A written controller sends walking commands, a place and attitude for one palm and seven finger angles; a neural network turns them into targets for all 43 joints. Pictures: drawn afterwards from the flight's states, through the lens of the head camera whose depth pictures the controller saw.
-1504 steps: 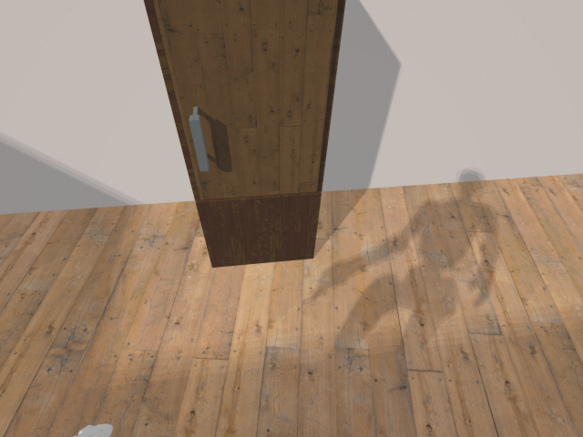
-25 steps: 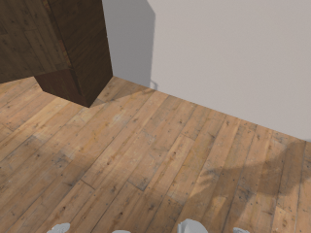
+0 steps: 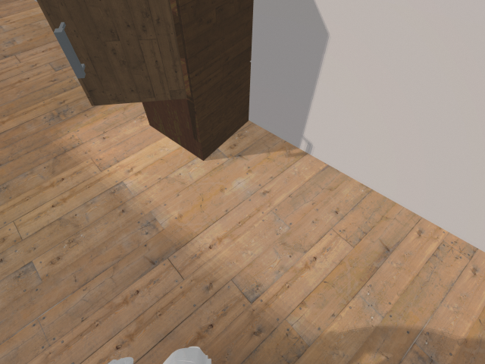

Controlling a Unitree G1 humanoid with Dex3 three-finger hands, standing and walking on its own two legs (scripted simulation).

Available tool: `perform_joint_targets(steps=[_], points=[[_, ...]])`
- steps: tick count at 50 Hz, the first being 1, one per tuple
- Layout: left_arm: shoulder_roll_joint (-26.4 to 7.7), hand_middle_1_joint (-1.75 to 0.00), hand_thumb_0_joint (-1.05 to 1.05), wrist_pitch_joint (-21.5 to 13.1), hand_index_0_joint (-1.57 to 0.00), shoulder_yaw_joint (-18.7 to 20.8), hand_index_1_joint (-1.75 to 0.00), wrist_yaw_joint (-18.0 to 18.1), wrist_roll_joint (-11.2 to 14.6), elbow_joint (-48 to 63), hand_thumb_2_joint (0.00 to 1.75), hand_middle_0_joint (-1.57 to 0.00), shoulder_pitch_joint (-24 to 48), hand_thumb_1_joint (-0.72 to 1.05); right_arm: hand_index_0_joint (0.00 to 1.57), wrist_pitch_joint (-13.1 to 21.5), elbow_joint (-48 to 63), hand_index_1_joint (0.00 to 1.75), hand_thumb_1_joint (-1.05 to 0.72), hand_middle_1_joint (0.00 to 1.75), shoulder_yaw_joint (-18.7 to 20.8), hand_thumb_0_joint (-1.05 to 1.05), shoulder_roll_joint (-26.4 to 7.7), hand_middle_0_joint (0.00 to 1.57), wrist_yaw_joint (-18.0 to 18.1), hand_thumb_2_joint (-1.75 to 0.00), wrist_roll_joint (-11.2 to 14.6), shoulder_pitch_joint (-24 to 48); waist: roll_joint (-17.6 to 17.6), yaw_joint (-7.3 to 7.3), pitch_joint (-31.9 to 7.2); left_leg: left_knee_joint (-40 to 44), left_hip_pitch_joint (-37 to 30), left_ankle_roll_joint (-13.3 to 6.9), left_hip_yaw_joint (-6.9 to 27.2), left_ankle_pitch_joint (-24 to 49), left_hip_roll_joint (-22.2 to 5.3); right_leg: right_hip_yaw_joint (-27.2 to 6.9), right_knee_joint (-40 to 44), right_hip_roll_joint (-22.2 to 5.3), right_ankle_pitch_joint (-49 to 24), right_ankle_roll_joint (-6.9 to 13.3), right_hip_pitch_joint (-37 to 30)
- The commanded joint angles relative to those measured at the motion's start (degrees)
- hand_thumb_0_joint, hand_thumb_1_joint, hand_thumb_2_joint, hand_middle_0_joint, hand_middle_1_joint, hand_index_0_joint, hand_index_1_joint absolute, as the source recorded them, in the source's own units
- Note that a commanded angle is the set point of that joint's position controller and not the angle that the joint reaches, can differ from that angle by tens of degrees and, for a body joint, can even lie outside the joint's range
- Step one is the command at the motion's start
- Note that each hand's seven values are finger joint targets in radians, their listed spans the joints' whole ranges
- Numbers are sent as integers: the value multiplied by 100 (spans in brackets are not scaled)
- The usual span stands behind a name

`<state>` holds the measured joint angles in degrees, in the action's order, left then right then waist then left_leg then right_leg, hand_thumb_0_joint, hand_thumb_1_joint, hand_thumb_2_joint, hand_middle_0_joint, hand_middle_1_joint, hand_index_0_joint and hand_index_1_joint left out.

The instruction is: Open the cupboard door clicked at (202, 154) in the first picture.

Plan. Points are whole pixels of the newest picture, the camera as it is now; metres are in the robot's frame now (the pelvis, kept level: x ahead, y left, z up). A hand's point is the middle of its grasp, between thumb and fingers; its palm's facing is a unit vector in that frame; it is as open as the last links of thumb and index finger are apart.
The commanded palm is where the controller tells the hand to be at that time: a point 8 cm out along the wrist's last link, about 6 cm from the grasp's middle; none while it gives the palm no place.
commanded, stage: turn to face it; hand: left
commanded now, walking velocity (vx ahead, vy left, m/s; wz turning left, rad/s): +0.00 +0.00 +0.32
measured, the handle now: (72, 51) +0.99 +0.61 -0.09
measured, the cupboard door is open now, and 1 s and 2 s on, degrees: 46 46 46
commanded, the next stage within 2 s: take the last steps up to it in 0.24 s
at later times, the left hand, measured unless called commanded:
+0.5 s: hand out of the picture +0.03 +0.18 -0.16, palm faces +0.20 -0.94 -0.26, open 7.4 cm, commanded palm none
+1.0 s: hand out of the picture +0.01 +0.27 -0.19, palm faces +0.33 -0.92 -0.20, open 7.4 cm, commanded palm none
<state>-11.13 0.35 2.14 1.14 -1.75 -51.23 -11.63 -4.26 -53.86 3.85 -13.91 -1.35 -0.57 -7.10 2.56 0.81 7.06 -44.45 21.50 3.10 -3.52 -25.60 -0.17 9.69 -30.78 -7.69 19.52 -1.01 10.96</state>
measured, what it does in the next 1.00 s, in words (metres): steps to the left, turning left: left foot, then right foot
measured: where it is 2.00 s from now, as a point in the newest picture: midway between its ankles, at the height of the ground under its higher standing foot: (187, 286)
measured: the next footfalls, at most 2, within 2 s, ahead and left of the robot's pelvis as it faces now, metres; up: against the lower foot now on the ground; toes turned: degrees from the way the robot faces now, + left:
left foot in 0.06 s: +0.04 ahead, +0.13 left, +0.00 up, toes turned +6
right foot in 0.42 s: +0.05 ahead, -0.13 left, +0.00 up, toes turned +4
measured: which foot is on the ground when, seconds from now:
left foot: up 0.00-0.04, down 0.06-0.42, up 0.44-0.84, down 0.86-1.00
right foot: down 0.00-0.06, up 0.08-0.40, down 0.42-0.86, up 0.88-1.00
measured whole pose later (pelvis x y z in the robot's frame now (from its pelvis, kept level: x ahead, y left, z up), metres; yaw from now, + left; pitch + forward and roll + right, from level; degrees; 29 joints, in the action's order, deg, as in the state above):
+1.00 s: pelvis +0.09 +0.09 -0.01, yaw +16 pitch +0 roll +1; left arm -12.0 0.8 4.1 -0.1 -2.0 -62.9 -17.9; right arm 2.6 -55.5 2.0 -8.5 0.8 -1.4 -10.0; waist 3.2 -2.0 3.9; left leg -30.5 16.5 -3.1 -8.0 -14.4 0.2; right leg 4.0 -67.4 -7.8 23.0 0.1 26.5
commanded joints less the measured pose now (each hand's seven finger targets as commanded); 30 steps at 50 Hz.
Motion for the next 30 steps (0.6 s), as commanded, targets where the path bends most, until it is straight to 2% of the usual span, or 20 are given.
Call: perform_joint_targets(steps=[1,2,3,4,5,6,8,9,12,15,17,18,19,20,21,22,23,25,27,30], points=[[-1315,-30,0,-68,-20,381,-30,37,77,183,90,-20,-257,90,20,251,379,30,-90,30,74,0,-405,20,15,-90,-17,-188,725,41,-1073,1769,-1148,-185,-198,1264,103,-425,-361,-979,-3536,268,-266],[-1123,-30,0,-42,-20,363,-30,15,123,297,90,-20,-236,90,20,308,325,30,-90,30,170,0,-841,20,41,-90,-67,-529,-321,236,-1401,2038,-2145,-506,627,2622,-704,-117,-1234,-663,-2296,-31,631],[-700,-30,0,-8,-20,232,-30,-14,152,503,90,-20,-97,90,20,318,278,30,-90,30,307,0,-1394,20,80,-90,-110,-920,-2009,433,-1469,2163,-2672,-1447,2569,5018,-2242,-43,-2483,94,1571,-382,1965],[-793,-30,0,85,-20,198,-30,28,85,576,90,-20,161,90,20,270,197,30,-90,30,286,0,-1491,20,139,-90,-88,-1117,-1372,466,-1423,2151,-2234,-1787,2460,4966,-2500,-701,-3061,97,1951,-271,1945],[-690,-30,0,121,-20,213,-30,56,86,457,90,-20,258,90,20,311,215,30,-90,30,250,0,-1318,20,223,-90,-105,-944,-1674,368,-1420,2173,-2139,-1686,2314,4789,-2126,-891,-3324,109,1690,-270,2101],[-762,-30,0,126,-20,218,-30,37,97,340,90,-20,271,90,20,324,289,30,-90,30,187,0,-1132,20,273,-90,-103,-678,-1646,274,-1237,2205,-1766,-1576,2023,4417,-1926,-1019,-3430,72,1348,-285,2024],[-720,-30,0,169,-20,239,-30,-26,87,125,90,-20,68,90,20,345,377,30,-90,30,99,0,-911,20,298,-90,-102,-283,-1195,42,-963,2371,-1355,-1380,1530,3897,-1562,-960,-3351,176,844,-279,1807],[-686,-30,0,174,-20,233,-30,-44,85,62,90,-20,-18,90,20,363,366,30,-90,30,80,0,-888,20,298,-90,-96,-254,-1112,-10,-951,2408,-1371,-1326,1439,3823,-1469,-907,-3209,220,719,-279,1761],[-622,-30,0,175,-20,200,-30,-57,94,35,90,-20,-24,90,20,364,323,30,-90,30,74,0,-903,20,282,-90,-100,-284,-997,5,-967,2462,-1269,-1336,1390,3522,-1427,-806,-2485,314,718,-268,1404],[-546,-30,0,148,-20,178,-30,-57,101,36,90,-20,-67,90,20,317,280,30,-90,30,96,0,-928,20,253,-90,-111,-209,-1112,-6,-891,2454,-1014,-1280,1474,2948,-1331,-626,-1576,506,698,-231,920],[-526,-30,0,100,-20,170,-30,-56,107,-55,90,-20,-275,90,20,293,255,30,-90,30,94,0,-865,20,244,-90,-98,-126,-1214,-94,-892,2344,-761,-1181,1481,2632,-1236,-542,-873,620,365,-195,413],[-522,-30,0,57,-20,182,-30,-57,107,-125,90,-20,-495,90,20,284,243,30,-90,30,90,0,-839,20,234,-90,-77,-59,-1192,-216,-940,2182,-520,-1051,1402,2090,-1065,-494,-284,652,-50,-194,-41],[-641,-30,0,1,-20,218,-30,-49,86,-212,90,-20,-737,90,20,275,260,30,-90,30,83,0,-728,20,213,-90,-43,-15,-906,-336,-960,1874,-105,-831,1256,1090,-759,-557,466,552,-306,-169,-640],[-1027,-30,0,-75,-20,309,-30,-27,8,-239,90,-20,-957,90,20,268,320,30,-90,30,56,0,-422,20,170,-90,4,-54,324,-459,-869,802,838,-479,704,-157,-125,-1721,1370,-404,671,111,-1207],[-1531,-30,0,-85,-20,410,-30,-17,-31,-182,90,-20,-1084,90,20,268,555,30,-90,30,13,0,-253,20,97,-90,-6,153,1579,-625,-508,-655,1589,-223,254,-1010,374,-3475,2269,-1815,1464,730,-967],[-1430,-30,0,-128,-20,383,-30,3,18,-118,90,-20,-1034,90,20,246,563,30,-90,30,89,0,-545,20,78,-90,-78,373,1222,-637,-265,-1661,1672,-271,747,-707,65,-3729,2447,-2035,1722,1036,-298],[-1224,-30,0,-170,-20,336,-30,12,30,-105,90,-20,-727,90,20,235,481,30,-90,30,135,0,-524,20,51,-90,-92,388,1166,-413,15,-2149,1768,-281,889,-140,-84,-3476,2399,-1736,1615,948,-42],[-873,-30,0,-272,-20,266,-30,-19,53,-58,90,-20,-370,90,20,232,230,30,-90,30,139,0,-416,20,-30,-90,-107,11,916,-152,-132,-2333,1603,-163,732,753,-257,-2084,2191,-1240,645,644,-96],[-776,-30,0,-354,-20,271,-30,-12,50,-159,90,-20,-586,90,20,244,126,30,-90,30,112,0,-257,20,-83,-90,-92,-13,667,-219,-298,-2060,1511,-71,502,1019,-294,-1520,2094,-1125,-89,557,-379],[-778,-30,0,-425,-20,289,-30,-5,38,-472,90,-20,-1103,90,20,282,123,30,-90,30,64,0,-84,20,-106,-90,-80,164,532,-400,-420,-1324,1697,4,284,986,-305,-1256,1971,-1242,-947,625,-1095]])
